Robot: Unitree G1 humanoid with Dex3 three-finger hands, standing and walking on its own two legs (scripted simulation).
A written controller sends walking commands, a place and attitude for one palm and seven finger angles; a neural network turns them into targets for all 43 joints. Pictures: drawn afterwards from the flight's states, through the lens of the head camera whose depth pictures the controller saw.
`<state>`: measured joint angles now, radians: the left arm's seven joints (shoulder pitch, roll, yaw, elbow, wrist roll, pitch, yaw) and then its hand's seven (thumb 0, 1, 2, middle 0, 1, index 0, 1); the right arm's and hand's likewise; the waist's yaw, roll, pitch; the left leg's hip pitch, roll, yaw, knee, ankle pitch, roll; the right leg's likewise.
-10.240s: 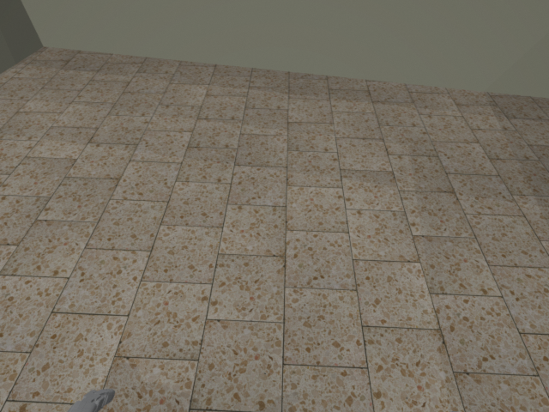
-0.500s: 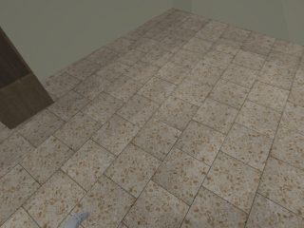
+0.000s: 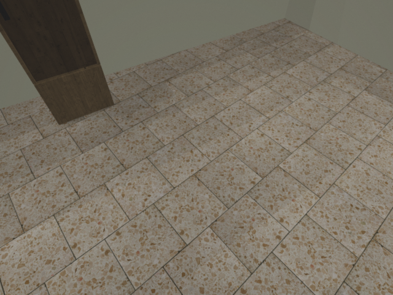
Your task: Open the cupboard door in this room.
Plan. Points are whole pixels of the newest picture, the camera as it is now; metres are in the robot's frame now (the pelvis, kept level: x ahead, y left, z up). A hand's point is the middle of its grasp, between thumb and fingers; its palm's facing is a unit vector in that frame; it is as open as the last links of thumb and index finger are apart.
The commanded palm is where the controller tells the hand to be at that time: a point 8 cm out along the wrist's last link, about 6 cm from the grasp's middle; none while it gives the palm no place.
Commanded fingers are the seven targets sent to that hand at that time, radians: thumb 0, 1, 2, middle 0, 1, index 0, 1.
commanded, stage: stand and wait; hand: left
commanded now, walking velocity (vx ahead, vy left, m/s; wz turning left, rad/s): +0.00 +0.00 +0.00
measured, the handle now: out of the picture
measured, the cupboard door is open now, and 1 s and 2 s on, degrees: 0 0 0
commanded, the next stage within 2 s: turn or walk to find it in 0.08 s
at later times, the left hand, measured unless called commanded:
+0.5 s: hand out of the picture +0.00 +0.19 -0.16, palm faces +0.15 -0.96 -0.25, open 7.3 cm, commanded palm none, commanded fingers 0.00 0.90 0.90 -0.20 -0.30 -0.20 -0.30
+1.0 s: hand out of the picture -0.03 +0.22 -0.16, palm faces +0.26 -0.93 -0.27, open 7.4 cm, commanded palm none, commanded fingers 0.00 0.90 0.90 -0.20 -0.30 -0.20 -0.30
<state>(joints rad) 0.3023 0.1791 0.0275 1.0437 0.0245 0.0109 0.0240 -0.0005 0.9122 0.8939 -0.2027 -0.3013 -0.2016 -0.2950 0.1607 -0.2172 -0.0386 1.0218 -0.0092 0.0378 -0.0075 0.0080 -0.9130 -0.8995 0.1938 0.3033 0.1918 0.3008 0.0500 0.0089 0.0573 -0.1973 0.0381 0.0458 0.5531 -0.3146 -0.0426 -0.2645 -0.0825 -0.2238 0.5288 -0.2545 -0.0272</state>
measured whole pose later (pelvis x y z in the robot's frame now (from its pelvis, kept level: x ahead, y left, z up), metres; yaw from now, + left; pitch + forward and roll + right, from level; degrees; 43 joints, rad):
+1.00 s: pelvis -0.07 +0.00 +0.00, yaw +15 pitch +1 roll +0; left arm 0.13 0.21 0.05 0.98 0.00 0.04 0.02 0.00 0.91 0.89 -0.20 -0.30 -0.20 -0.29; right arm 0.22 -0.19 -0.05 1.02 -0.03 0.03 -0.01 0.01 -0.91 -0.90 0.20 0.30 0.20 0.30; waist -0.03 0.02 0.07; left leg -0.29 -0.01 -0.04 0.47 -0.20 0.00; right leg -0.33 -0.05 -0.03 0.77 -0.46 0.06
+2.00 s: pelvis -0.10 -0.03 +0.00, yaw +41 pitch +0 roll +1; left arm 0.12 0.22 0.04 0.92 0.00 0.04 0.01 0.00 0.91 0.89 -0.20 -0.30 -0.20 -0.29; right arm 0.22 -0.21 -0.05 0.96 -0.02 0.04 0.00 0.01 -0.91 -0.90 0.20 0.30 0.20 0.30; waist -0.03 0.02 0.07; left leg -0.27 -0.04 -0.07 0.51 -0.25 -0.01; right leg -0.31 -0.05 -0.03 0.66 -0.36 0.08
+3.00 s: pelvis -0.12 -0.10 +0.00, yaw +57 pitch -1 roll +1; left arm 0.19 0.17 0.02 1.00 0.02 0.00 0.02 0.00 0.91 0.89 -0.20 -0.30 -0.20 -0.29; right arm 0.21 -0.23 -0.06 1.04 -0.02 0.05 -0.02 0.01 -0.91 -0.90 0.20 0.30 0.20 0.30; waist -0.01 0.06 0.04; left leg -0.33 -0.02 -0.05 0.71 -0.44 -0.02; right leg -0.23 -0.05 -0.08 0.55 -0.31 -0.02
